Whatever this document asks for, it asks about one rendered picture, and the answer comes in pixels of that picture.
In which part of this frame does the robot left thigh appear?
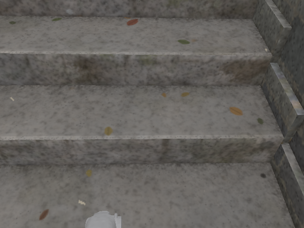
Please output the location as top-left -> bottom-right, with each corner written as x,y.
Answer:
85,212 -> 123,228

